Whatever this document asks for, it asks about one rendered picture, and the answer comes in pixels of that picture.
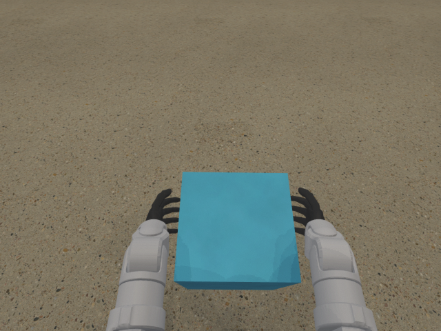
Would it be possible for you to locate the left robot hand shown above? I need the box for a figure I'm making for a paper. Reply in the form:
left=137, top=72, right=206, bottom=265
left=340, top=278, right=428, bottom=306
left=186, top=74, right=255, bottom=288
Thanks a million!
left=146, top=189, right=181, bottom=234

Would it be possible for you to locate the robot left forearm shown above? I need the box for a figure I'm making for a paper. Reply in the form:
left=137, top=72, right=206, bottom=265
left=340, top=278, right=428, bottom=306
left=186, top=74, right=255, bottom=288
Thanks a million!
left=106, top=219, right=169, bottom=331

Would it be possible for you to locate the right robot hand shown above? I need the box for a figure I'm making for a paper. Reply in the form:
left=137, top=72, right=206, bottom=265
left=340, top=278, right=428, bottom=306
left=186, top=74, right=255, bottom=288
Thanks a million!
left=291, top=188, right=325, bottom=235

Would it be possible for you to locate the carton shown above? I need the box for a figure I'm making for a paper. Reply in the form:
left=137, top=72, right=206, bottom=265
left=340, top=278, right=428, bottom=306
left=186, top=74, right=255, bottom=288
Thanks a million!
left=174, top=172, right=301, bottom=290

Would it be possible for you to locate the robot right forearm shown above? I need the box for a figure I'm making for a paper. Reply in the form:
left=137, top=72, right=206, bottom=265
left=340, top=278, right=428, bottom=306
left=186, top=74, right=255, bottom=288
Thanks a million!
left=305, top=219, right=378, bottom=331

